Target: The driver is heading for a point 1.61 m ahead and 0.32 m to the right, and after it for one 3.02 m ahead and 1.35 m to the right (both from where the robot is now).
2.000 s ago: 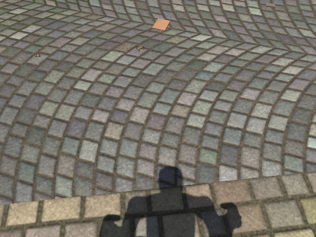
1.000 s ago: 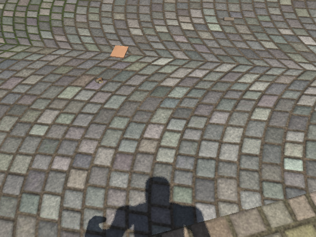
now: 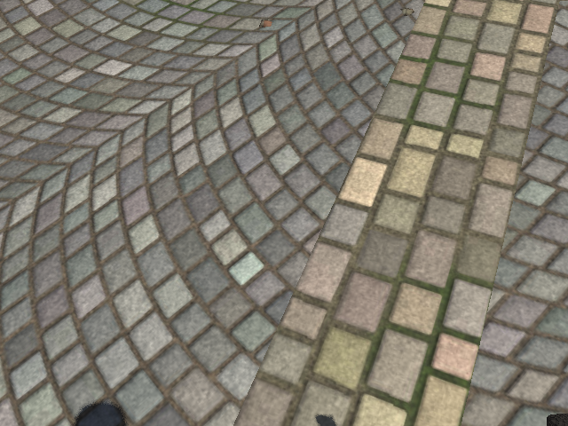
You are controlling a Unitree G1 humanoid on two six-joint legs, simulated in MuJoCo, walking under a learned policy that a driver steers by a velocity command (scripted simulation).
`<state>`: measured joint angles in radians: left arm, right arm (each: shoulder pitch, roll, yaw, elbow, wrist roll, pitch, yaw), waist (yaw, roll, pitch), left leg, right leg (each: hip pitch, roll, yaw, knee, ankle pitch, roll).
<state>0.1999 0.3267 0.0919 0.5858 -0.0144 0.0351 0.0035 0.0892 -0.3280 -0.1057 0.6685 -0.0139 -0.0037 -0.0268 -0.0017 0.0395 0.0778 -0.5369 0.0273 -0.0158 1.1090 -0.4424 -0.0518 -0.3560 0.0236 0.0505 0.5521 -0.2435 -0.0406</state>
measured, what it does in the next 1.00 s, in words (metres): walks ahead, turning right: left foot, then right foot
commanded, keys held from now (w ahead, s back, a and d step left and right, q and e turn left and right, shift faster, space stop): e+shift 0.30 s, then shift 0.08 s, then w+shift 0.26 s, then w+q+shift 0.36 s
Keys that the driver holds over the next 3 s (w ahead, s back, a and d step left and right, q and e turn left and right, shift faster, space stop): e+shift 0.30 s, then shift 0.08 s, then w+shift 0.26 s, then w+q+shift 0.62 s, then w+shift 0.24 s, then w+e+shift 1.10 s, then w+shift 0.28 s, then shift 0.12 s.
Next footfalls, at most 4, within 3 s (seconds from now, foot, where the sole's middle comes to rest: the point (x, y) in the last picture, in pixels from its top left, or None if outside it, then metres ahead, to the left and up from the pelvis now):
0.34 left None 0.15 0.10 -0.77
0.74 right None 0.09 -0.16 -0.77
1.20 left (370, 363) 0.54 -0.11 -0.77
1.66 right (383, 198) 1.02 -0.19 -0.77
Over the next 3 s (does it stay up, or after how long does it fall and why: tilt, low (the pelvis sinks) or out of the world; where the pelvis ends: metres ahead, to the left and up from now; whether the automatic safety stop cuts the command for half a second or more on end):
stays up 1.98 -0.51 -0.02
